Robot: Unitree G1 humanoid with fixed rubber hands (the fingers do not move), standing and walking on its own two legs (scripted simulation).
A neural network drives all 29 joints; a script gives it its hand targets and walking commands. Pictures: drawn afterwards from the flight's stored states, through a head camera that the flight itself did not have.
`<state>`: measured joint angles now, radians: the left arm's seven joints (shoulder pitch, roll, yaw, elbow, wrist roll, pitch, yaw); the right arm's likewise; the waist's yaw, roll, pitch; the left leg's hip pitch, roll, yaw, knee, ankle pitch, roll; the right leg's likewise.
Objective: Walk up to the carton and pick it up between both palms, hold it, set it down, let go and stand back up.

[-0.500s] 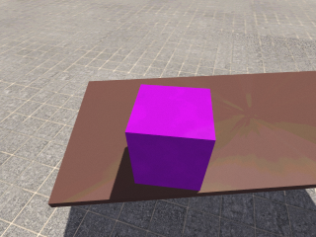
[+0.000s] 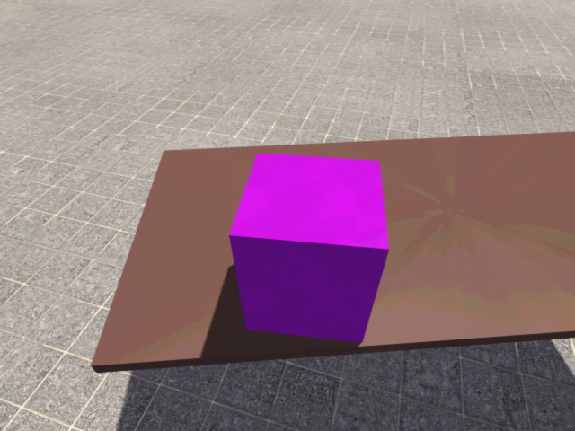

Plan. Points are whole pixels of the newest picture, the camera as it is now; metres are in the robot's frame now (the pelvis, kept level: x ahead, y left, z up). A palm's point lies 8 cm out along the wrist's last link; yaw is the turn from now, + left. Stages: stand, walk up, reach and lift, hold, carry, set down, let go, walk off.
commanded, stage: stand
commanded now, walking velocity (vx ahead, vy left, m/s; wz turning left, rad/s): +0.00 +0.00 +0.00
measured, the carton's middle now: (310, 248) +0.44 -0.02 +0.01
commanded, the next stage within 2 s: none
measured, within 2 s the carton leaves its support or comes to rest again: neither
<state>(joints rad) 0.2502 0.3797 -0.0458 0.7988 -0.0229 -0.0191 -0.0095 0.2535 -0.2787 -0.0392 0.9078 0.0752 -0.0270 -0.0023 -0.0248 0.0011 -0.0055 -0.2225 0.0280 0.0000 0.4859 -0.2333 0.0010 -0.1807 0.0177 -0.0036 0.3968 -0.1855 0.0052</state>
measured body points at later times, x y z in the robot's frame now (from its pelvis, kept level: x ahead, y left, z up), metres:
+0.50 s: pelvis +0.00 +0.00 +0.00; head -0.02 +0.01 +0.45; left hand +0.10 +0.29 -0.12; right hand +0.06 -0.28 -0.12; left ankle +0.02 +0.11 -0.74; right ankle +0.02 -0.13 -0.74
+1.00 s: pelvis +0.00 +0.00 +0.00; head -0.02 +0.01 +0.45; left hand +0.10 +0.29 -0.12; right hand +0.06 -0.28 -0.12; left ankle +0.02 +0.11 -0.74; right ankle +0.02 -0.13 -0.74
